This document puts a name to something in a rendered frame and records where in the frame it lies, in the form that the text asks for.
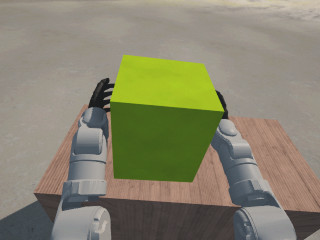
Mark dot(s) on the carton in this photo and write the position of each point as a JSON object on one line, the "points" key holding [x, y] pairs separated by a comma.
{"points": [[164, 114]]}

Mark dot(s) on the left robot forearm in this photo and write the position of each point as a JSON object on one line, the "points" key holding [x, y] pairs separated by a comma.
{"points": [[88, 156]]}

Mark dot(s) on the robot left upper arm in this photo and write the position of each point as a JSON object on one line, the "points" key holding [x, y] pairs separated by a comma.
{"points": [[82, 223]]}

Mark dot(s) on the pedestal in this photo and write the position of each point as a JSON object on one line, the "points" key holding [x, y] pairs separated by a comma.
{"points": [[198, 210]]}

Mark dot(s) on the robot right hand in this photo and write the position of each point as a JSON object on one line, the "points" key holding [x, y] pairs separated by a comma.
{"points": [[221, 98]]}

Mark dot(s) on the right robot forearm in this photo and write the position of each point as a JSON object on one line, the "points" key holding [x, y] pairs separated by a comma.
{"points": [[247, 186]]}

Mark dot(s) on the robot left hand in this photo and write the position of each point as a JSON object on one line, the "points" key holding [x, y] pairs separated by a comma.
{"points": [[97, 99]]}

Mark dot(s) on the robot right upper arm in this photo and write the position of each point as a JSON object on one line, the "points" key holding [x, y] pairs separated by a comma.
{"points": [[266, 222]]}

